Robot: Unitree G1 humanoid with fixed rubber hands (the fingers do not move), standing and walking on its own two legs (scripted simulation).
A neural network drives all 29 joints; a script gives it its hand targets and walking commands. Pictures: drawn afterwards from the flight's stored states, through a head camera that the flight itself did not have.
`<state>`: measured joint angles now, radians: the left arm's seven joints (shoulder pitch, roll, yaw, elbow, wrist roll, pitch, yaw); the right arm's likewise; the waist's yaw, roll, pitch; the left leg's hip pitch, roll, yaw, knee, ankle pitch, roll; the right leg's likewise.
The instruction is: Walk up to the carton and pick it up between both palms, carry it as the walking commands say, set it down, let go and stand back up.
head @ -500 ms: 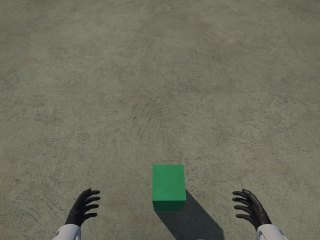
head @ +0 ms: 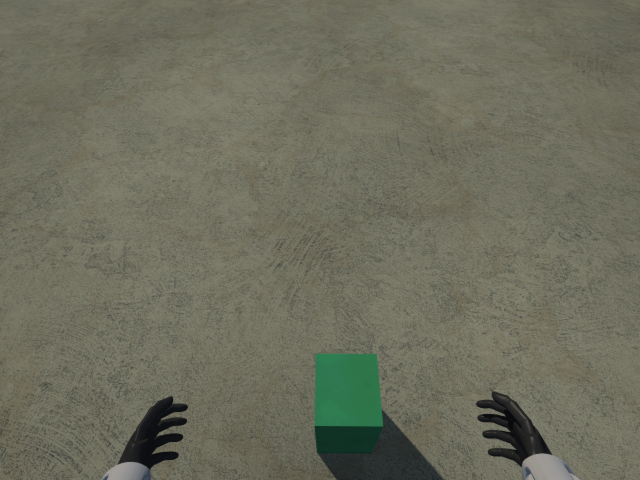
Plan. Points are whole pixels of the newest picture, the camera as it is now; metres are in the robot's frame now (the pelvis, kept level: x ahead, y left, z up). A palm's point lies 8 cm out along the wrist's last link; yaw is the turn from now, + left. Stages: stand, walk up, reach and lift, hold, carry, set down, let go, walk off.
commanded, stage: stand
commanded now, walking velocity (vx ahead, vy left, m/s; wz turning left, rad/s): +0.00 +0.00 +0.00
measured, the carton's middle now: (345, 406) +0.37 -0.04 -0.62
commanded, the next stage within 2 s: none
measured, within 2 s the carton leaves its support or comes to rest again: neither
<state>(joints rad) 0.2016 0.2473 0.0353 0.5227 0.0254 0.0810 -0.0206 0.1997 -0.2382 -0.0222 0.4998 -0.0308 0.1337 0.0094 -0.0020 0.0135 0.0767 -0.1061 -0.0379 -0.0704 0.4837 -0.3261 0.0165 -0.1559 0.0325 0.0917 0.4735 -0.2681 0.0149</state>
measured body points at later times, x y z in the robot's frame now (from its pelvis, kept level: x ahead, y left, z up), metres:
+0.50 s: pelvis +0.01 -0.01 +0.00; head +0.01 -0.02 +0.45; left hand +0.13 +0.28 -0.10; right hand +0.14 -0.30 -0.10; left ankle -0.04 +0.11 -0.74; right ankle -0.01 -0.13 -0.74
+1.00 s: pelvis +0.00 -0.02 +0.01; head -0.01 -0.03 +0.46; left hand +0.09 +0.29 -0.10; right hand +0.11 -0.32 -0.11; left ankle -0.04 +0.11 -0.74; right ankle -0.01 -0.13 -0.74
